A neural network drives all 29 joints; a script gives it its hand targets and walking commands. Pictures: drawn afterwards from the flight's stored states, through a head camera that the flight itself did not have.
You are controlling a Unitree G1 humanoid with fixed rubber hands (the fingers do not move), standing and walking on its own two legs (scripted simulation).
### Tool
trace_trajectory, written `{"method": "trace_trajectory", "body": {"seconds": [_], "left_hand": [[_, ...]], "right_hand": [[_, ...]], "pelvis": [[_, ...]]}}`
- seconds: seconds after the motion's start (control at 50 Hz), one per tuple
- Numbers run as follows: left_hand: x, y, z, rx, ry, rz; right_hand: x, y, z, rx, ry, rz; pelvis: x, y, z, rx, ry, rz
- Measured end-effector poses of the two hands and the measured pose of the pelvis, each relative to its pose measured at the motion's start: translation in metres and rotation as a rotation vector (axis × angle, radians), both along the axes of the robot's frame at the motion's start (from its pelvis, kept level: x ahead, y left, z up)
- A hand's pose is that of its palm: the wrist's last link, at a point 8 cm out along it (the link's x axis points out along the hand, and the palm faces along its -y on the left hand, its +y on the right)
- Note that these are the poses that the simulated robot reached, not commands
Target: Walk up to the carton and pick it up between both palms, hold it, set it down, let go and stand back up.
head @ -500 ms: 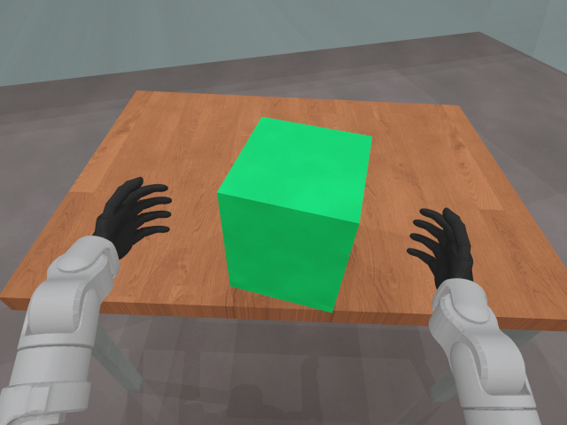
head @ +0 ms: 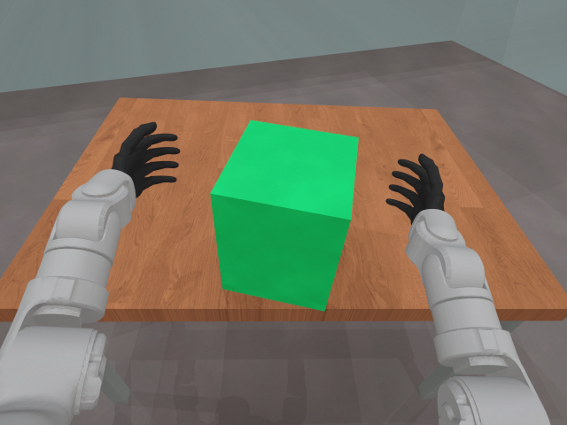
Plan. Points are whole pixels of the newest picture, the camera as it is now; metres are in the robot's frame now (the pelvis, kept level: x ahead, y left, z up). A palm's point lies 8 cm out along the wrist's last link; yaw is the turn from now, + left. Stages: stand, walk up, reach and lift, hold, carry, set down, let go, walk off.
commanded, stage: reach and lift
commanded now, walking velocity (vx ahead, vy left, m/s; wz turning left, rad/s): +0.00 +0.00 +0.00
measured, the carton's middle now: (287, 216) +0.47 -0.08 +0.02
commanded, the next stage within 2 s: none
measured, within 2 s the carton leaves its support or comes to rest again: neither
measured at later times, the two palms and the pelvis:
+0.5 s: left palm (152, 139) +0.50 +0.13 +0.19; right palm (423, 179) +0.38 -0.26 +0.16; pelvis +0.01 -0.01 +0.00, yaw +0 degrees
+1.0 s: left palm (179, 171) +0.49 +0.10 +0.13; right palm (413, 198) +0.39 -0.25 +0.13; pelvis -0.01 -0.03 +0.00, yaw +1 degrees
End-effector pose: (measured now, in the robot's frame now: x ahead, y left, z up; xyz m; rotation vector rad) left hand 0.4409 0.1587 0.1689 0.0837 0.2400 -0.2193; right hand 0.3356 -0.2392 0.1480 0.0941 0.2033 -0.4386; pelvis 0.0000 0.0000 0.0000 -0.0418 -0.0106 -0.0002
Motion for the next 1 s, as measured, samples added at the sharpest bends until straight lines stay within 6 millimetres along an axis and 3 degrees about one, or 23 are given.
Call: {"method": "trace_trajectory", "body": {"seconds": [0.22,0.72,0.86,1.0], "left_hand": [[0.029,-0.012,0.008,0.011,0.016,0.002],[0.068,-0.042,0.021,0.009,0.003,0.05],[0.065,-0.052,0.004,0.013,0.02,0.053],[0.05,-0.059,-0.038,0.014,0.059,0.049]], "right_hand": [[0.019,-0.017,0.014,-0.008,-0.013,-0.004],[0.063,-0.019,0.024,-0.025,0.003,-0.002],[0.063,-0.016,0.014,-0.03,0.035,0.001],[0.05,-0.014,-0.023,-0.022,0.085,-0.013]], "pelvis": [[0.007,0.0,0.0,-0.003,0.02,-0.001],[0.004,-0.015,-0.001,0.005,0.146,0.01],[-0.001,-0.021,-0.001,0.013,0.175,0.012],[-0.008,-0.027,-0.003,0.02,0.2,0.012]]}}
